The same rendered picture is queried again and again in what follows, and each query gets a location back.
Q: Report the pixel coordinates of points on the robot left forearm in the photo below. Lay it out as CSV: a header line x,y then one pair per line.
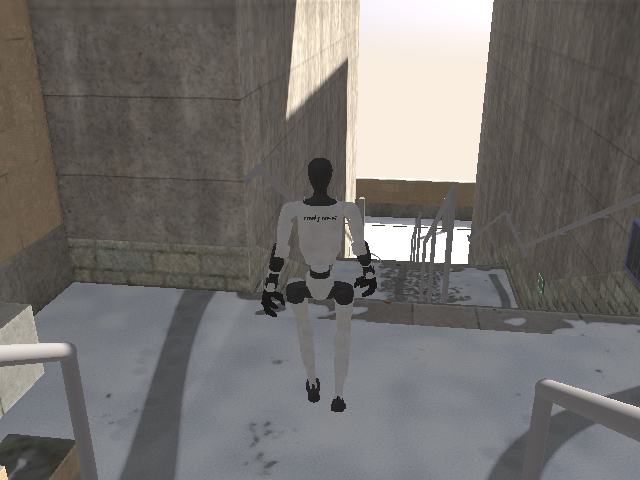
x,y
274,271

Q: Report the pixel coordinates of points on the robot right upper arm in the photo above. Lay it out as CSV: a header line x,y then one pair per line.
x,y
351,211

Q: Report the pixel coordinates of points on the robot left upper arm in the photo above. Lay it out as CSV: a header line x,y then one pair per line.
x,y
288,211

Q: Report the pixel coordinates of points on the left robot thigh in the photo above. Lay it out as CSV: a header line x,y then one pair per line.
x,y
296,296

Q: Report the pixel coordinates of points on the robot right forearm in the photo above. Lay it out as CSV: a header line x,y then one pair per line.
x,y
367,264

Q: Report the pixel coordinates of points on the robot left shin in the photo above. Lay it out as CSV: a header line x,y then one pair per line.
x,y
308,357

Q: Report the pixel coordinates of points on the robot left hand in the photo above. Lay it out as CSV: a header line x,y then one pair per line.
x,y
267,302

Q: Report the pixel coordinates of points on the robot right hand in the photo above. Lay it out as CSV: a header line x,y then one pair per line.
x,y
365,282

